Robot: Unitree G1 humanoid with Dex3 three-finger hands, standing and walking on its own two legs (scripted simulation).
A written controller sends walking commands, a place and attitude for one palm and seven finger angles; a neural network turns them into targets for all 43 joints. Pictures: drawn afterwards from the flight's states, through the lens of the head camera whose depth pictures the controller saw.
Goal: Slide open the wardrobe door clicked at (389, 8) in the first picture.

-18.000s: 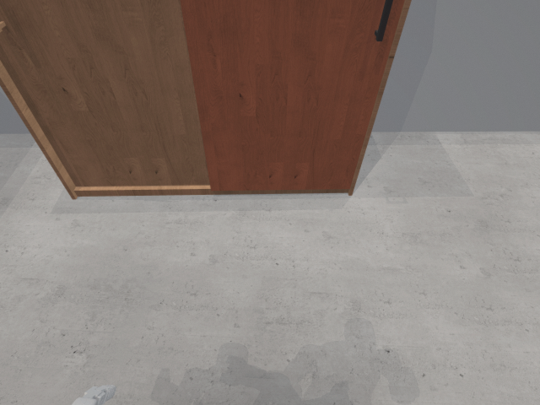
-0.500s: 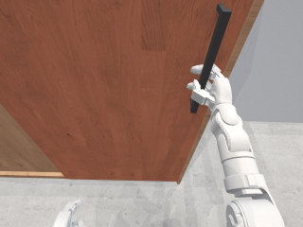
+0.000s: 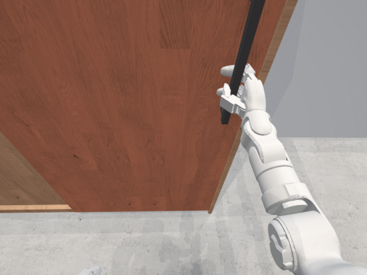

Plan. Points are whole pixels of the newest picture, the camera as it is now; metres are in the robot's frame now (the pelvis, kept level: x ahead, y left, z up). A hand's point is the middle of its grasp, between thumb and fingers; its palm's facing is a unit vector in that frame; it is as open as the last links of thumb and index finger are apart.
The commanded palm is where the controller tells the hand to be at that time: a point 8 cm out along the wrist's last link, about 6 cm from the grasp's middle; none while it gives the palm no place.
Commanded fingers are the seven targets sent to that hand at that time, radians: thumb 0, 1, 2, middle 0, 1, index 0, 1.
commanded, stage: tug the door sideways, standing still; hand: right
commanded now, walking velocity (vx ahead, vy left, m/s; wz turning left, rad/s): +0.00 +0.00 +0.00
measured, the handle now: (236, 69) +0.51 -0.06 +0.19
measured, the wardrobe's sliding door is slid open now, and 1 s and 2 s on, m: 0.00 0.01 0.22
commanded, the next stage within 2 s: step sideways, sliding the door along in 0.22 s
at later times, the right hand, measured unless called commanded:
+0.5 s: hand (224, 100) +0.45 -0.04 +0.15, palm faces -0.09 +0.99 -0.12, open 5.8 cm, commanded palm +0.43 -0.06 +0.16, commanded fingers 0.00 -0.90 -0.90 0.45 1.40 0.45 1.40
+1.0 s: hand (216, 99) +0.45 -0.03 +0.15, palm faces +0.11 +0.99 -0.08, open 5.9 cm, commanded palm +0.43 +0.00 +0.15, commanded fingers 0.00 -0.90 -0.90 0.45 1.40 0.45 1.40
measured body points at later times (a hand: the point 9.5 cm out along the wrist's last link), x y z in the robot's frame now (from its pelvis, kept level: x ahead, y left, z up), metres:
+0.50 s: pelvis -0.01 +0.01 -0.01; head +0.04 +0.03 +0.44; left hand +0.10 +0.25 -0.13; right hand +0.45 -0.10 +0.16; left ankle -0.02 +0.12 -0.72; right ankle -0.02 -0.13 -0.73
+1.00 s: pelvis +0.02 +0.11 +0.00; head +0.13 +0.10 +0.43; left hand +0.23 +0.32 -0.12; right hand +0.44 -0.08 +0.15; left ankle +0.03 +0.24 -0.66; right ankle +0.01 -0.05 -0.73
